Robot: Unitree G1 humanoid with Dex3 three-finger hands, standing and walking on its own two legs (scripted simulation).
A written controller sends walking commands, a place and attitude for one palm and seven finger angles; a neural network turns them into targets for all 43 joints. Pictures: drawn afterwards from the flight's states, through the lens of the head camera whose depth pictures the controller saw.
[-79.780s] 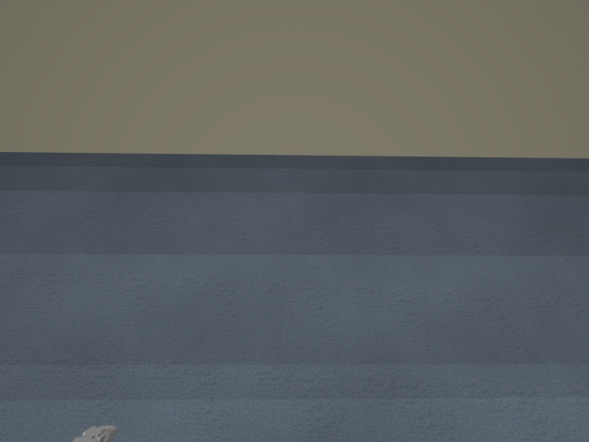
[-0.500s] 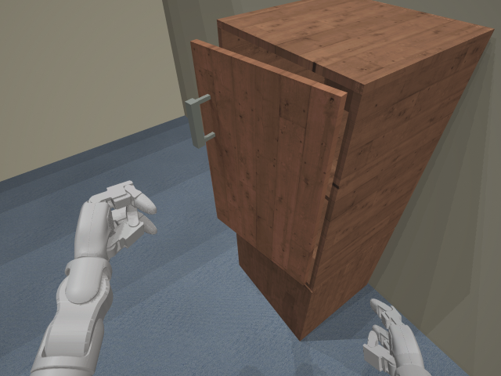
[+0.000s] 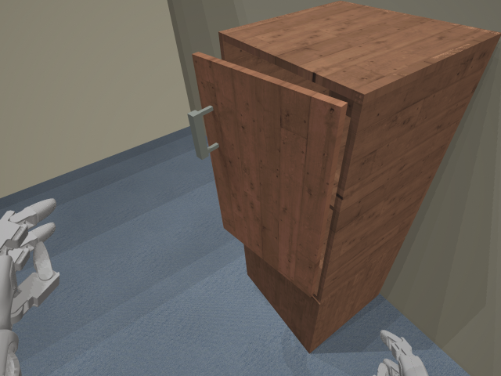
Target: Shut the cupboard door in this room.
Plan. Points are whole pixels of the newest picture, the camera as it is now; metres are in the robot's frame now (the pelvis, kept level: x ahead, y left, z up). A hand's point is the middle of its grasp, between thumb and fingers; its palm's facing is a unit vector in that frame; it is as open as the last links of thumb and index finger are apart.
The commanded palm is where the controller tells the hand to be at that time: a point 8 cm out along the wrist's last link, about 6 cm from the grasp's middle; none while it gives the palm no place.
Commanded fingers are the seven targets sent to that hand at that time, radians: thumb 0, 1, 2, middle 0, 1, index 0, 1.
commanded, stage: draw the hand back to the body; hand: left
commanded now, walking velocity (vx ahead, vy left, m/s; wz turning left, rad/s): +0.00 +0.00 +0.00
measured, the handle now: (205, 132) +0.63 +0.19 +0.08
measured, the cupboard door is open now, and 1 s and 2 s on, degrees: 10 10 10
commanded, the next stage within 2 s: step back with the hand held close in 0.34 s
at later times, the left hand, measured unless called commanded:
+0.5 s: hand (53, 280) +0.18 +0.26 +0.16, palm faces +0.47 -0.78 -0.41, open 7.4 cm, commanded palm +0.13 +0.30 +0.17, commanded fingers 0.00 0.90 0.90 -0.20 -0.30 -0.20 -0.30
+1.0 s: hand (1, 319) +0.13 +0.30 +0.15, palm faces +0.45 -0.76 -0.47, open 7.4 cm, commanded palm +0.07 +0.33 +0.17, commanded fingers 0.00 0.90 0.90 -0.20 -0.30 -0.20 -0.30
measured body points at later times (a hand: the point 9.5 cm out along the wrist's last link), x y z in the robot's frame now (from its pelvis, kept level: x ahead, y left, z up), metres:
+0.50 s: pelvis -0.01 +0.00 +0.00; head -0.04 -0.03 +0.45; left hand +0.15 +0.30 +0.18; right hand +0.18 -0.22 -0.09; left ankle -0.02 +0.11 -0.74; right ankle -0.02 -0.11 -0.74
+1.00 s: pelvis -0.07 +0.03 -0.01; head -0.07 +0.03 +0.44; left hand +0.10 +0.34 +0.18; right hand +0.10 -0.22 -0.09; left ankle -0.02 +0.11 -0.74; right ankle -0.02 -0.11 -0.74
